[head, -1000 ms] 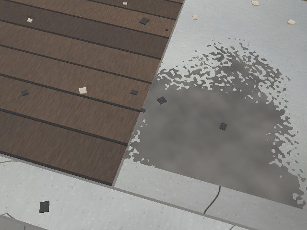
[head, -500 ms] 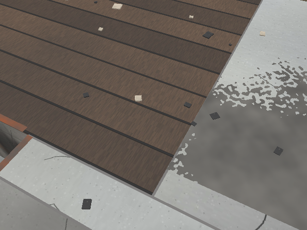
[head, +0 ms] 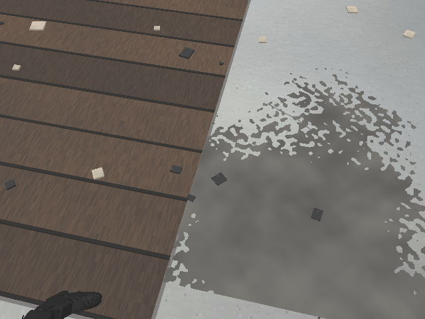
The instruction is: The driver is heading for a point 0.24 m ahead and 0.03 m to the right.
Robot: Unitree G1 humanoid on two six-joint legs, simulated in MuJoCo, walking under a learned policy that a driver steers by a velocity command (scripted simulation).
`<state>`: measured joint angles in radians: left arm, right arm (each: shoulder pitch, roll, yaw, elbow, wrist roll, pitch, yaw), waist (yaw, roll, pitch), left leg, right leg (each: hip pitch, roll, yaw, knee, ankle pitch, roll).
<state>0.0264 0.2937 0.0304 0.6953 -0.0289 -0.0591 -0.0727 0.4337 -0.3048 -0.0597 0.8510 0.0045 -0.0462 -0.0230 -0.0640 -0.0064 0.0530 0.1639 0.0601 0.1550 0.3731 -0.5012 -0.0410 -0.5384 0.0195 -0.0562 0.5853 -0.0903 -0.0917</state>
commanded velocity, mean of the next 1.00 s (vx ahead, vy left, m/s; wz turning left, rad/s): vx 0.11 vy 0.00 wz -0.11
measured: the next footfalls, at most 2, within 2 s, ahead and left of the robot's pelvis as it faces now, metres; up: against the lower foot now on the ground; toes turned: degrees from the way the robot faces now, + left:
left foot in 0.46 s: +0.32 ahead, +0.12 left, +0.00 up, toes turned -6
